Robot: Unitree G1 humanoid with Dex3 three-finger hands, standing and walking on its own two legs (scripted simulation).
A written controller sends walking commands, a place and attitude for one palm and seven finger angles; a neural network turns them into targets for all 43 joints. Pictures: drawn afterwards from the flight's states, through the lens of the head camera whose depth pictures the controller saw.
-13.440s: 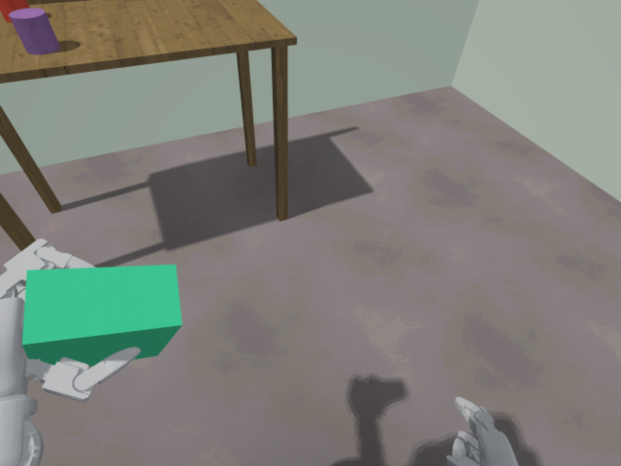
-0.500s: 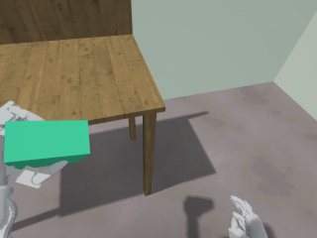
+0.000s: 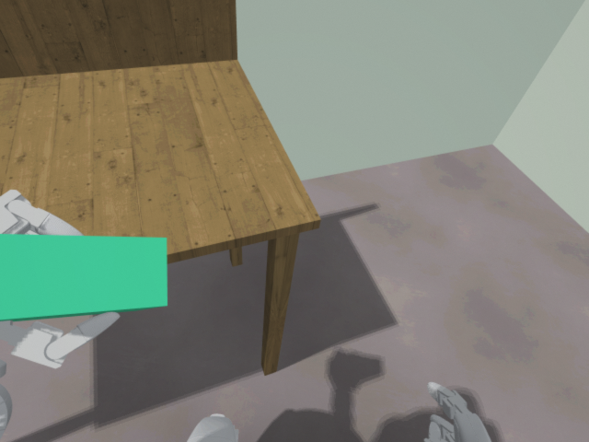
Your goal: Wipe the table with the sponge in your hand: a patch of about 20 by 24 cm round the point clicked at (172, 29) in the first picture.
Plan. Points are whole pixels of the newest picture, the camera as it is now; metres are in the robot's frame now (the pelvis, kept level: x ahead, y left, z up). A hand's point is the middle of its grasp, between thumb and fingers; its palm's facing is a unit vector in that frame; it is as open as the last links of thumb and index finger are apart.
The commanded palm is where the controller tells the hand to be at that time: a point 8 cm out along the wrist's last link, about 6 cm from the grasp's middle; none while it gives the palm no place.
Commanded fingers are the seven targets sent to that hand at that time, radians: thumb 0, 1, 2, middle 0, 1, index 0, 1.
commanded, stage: shuffle to correct the standing spot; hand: left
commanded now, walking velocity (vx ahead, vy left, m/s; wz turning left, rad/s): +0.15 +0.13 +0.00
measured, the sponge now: (106, 280) +0.23 +0.21 +0.16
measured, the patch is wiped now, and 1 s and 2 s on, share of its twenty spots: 0.00 0.00 0.00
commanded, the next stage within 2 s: come to a stop and stand still in 0.44 s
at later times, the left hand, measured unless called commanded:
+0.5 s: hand (5, 210) +0.29 +0.34 +0.17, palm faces +0.43 -0.79 -0.44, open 10.1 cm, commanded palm +0.24 +0.36 +0.19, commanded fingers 0.00 0.10 1.30 -1.20 -1.60 -1.20 -1.60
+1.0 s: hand (27, 188) +0.34 +0.35 +0.15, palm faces +0.42 -0.83 -0.36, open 10.1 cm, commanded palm +0.28 +0.38 +0.19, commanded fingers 0.00 0.10 1.30 -1.20 -1.60 -1.20 -1.60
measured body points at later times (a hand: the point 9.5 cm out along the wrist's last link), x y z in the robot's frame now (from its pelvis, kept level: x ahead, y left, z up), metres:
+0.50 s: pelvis +0.08 +0.08 +0.00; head +0.10 +0.08 +0.44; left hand +0.26 +0.38 +0.19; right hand +0.24 -0.16 -0.09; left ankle +0.13 +0.22 -0.73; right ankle +0.05 -0.04 -0.72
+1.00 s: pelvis +0.11 +0.10 +0.01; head +0.13 +0.10 +0.46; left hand +0.31 +0.39 +0.17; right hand +0.28 -0.13 -0.08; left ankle +0.11 +0.21 -0.73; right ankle +0.11 +0.02 -0.72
